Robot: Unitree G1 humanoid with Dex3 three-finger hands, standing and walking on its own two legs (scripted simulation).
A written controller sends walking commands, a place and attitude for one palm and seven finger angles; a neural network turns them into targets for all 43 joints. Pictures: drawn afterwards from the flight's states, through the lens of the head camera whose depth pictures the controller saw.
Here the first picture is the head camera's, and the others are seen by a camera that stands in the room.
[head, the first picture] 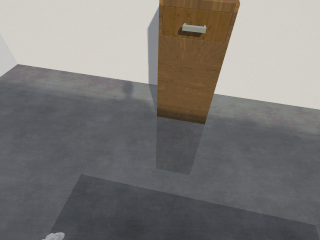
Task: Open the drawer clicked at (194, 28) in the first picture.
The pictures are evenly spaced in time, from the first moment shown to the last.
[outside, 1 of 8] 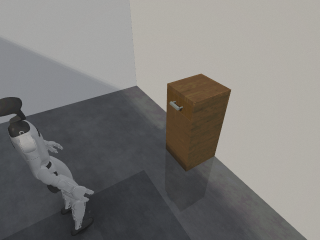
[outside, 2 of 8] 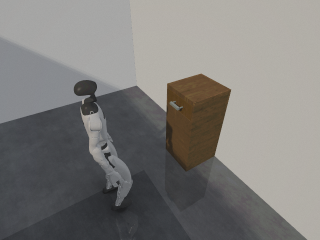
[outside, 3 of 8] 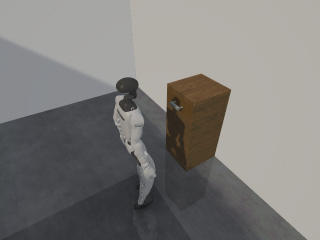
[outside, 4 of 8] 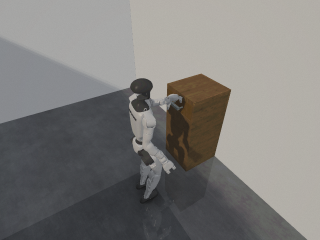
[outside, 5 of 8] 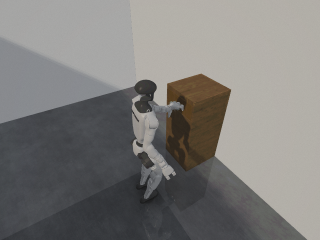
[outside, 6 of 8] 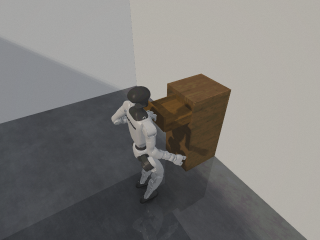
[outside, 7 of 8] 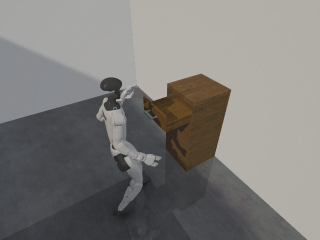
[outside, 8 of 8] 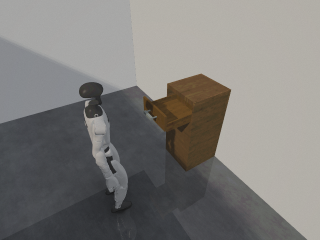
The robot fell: no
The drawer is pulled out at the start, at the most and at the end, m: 0.00 0.30 0.29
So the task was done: yes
